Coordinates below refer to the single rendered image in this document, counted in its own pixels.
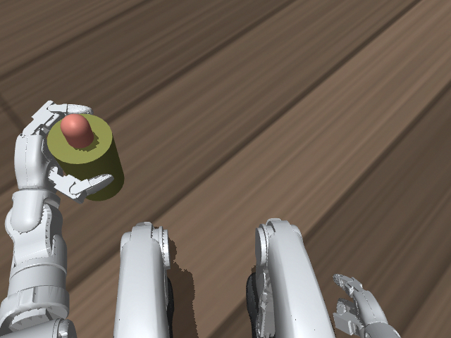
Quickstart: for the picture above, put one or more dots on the left robot hand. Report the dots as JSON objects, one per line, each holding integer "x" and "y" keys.
{"x": 36, "y": 167}

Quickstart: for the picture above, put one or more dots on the right robot hand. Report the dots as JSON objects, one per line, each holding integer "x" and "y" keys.
{"x": 352, "y": 318}

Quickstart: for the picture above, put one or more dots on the left robot arm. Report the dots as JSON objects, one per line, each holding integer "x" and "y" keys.
{"x": 37, "y": 303}

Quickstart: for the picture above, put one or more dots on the bottle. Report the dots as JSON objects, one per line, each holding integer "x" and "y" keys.
{"x": 83, "y": 145}

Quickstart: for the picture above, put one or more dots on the right robot foot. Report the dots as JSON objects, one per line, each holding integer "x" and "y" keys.
{"x": 253, "y": 304}

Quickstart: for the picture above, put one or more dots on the right robot arm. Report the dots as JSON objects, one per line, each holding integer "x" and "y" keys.
{"x": 380, "y": 330}

